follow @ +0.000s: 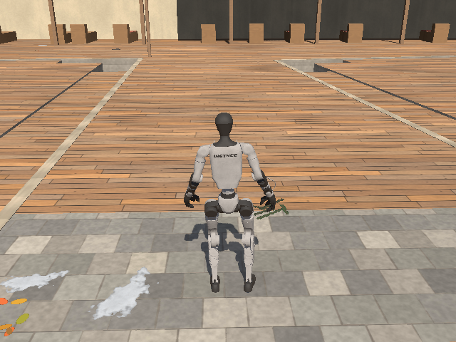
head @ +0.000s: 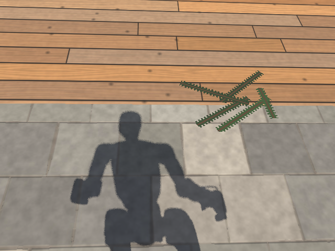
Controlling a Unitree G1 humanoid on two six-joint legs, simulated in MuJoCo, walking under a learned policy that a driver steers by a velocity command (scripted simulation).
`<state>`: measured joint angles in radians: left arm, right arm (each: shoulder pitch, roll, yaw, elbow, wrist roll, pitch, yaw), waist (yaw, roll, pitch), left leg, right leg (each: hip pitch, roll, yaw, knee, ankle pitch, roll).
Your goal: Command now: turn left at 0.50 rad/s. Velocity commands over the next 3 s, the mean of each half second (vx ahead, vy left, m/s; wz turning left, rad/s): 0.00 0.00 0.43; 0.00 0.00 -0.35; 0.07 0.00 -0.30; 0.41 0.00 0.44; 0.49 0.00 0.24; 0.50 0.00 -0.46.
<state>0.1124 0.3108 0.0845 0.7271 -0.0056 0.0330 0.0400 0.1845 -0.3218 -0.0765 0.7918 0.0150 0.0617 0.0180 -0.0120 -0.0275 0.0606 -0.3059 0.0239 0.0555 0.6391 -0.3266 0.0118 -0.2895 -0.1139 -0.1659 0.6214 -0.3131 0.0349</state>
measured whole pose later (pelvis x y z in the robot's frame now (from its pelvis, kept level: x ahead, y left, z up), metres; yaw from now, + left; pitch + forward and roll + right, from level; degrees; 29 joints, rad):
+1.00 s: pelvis +0.03 -0.02 +0.02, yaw -2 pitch +1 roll +0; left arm 0.11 0.33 0.08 0.74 -0.03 0.04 0.00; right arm 0.18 -0.29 -0.07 0.77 -0.01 0.02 -0.04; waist -0.03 -0.01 0.08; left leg -0.17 0.02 0.09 0.42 -0.27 0.02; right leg -0.46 -0.03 0.01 0.92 -0.43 0.08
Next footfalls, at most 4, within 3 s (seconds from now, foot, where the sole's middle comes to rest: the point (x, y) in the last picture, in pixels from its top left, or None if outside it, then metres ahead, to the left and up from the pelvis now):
0.54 right None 0.11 -0.13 -0.76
1.12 right None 0.08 -0.16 -0.76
1.70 left None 0.19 0.07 -0.76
2.14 right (192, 227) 0.55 -0.12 -0.76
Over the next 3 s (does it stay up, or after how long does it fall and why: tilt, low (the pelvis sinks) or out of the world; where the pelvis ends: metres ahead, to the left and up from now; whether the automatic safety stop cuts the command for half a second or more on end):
stays up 0.79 0.06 0.01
